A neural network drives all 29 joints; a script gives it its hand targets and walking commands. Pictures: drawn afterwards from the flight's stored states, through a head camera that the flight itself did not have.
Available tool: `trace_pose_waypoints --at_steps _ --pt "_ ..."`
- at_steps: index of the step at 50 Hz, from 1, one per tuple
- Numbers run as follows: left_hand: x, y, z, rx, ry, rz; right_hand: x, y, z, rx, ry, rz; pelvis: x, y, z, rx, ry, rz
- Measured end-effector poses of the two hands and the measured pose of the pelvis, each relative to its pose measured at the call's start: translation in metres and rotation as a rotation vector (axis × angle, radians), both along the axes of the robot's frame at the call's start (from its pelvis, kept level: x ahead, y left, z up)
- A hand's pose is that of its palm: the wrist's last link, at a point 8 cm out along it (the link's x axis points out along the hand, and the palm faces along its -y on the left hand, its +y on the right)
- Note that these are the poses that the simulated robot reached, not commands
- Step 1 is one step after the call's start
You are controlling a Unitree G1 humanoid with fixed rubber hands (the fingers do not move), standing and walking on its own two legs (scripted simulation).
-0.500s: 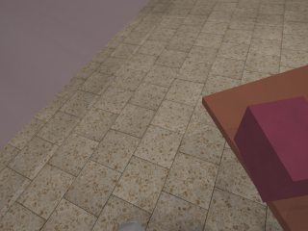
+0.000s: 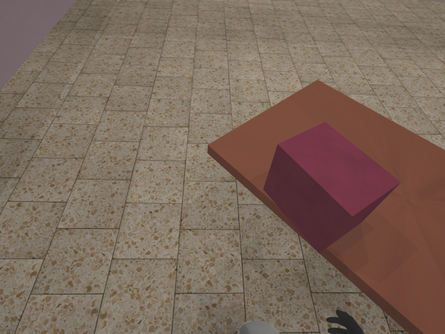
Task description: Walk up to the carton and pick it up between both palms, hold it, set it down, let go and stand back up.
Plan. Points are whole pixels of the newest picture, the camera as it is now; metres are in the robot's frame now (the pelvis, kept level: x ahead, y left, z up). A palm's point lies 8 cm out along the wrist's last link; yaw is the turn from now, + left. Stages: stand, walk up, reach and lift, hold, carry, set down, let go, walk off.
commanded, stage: walk up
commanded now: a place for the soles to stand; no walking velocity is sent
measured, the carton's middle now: (322, 186) +0.46 -0.27 -0.08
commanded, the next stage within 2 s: none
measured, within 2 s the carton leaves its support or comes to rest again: neither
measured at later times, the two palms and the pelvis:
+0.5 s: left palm out of the picture +0.14 +0.20 -0.10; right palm out of the picture -0.04 -0.28 -0.14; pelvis +0.00 -0.02 +0.00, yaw -21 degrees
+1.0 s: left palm (133, 316) +0.19 +0.17 -0.13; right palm out of the picture -0.10 -0.23 -0.14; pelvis +0.01 +0.00 -0.01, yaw -33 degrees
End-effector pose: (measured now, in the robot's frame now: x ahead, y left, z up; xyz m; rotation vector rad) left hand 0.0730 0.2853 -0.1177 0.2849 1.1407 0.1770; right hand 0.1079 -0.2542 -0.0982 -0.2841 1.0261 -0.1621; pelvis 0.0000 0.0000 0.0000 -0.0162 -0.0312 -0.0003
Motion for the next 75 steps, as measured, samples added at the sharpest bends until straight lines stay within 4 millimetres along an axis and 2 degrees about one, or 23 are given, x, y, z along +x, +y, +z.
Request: trace_pose_waypoints --at_steps 4,8,14,18,25,29,35,42,49,56,64,75 --pt "-0.001 -0.003 -0.005 -0.016 0.063 -0.065 -0.026 -0.003 0.003 -0.004 0.001 -0.066 -0.003 0.003 0.002 0.003 0.0 -0.06" --pt "0.005 -0.017 -0.006 -0.024 0.1 -0.135 -0.06 -0.011 -0.005 0.006 0.046 -0.129 -0.004 0.001 0.001 0.007 -0.001 -0.121" --pt "0.037 -0.05 -0.004 -0.006 0.035 -0.246 -0.119 -0.033 -0.035 0.041 0.154 -0.218 -0.006 -0.012 -0.012 0.028 -0.005 -0.216" --pt "0.054 -0.07 0.005 0.013 -0.019 -0.277 -0.143 -0.038 -0.05 0.082 0.212 -0.271 -0.006 -0.019 -0.013 0.024 -0.004 -0.272" --pt "0.068 -0.081 0.017 0.03 -0.002 -0.331 -0.149 -0.022 -0.044 0.128 0.173 -0.328 -0.002 -0.018 -0.002 0.04 0.01 -0.36" --pt "0.081 -0.083 0.011 0.012 -0.007 -0.37 -0.148 -0.013 -0.041 0.125 0.144 -0.371 0.001 -0.012 -0.004 0.038 0.011 -0.399" --pt "0.106 -0.078 -0.011 -0.023 0.005 -0.448 -0.146 0.004 -0.035 0.08 0.073 -0.45 0.006 0.005 -0.013 0.042 -0.001 -0.463" --pt "0.114 -0.086 -0.01 -0.043 0.052 -0.54 -0.17 0.02 -0.017 0.076 0.081 -0.561 0.011 0.006 0.001 0.014 0.006 -0.527" --pt "0.115 -0.111 -0.017 -0.038 0.075 -0.6 -0.208 0.023 -0.036 0.133 0.18 -0.611 0.011 -0.003 -0.007 0.017 0.0 -0.577" --pt "0.123 -0.128 -0.007 -0.036 0.068 -0.631 -0.225 0.033 -0.044 0.181 0.237 -0.635 0.015 -0.01 -0.002 0.039 0.007 -0.601" --pt "0.134 -0.13 -0.006 -0.012 0.071 -0.667 -0.236 0.037 -0.045 0.183 0.259 -0.667 0.015 -0.011 -0.002 0.047 0.006 -0.638" --pt "0.135 -0.123 -0.012 0.023 0.106 -0.705 -0.249 0.04 -0.046 0.174 0.284 -0.722 0.015 -0.009 -0.005 0.058 0.001 -0.686"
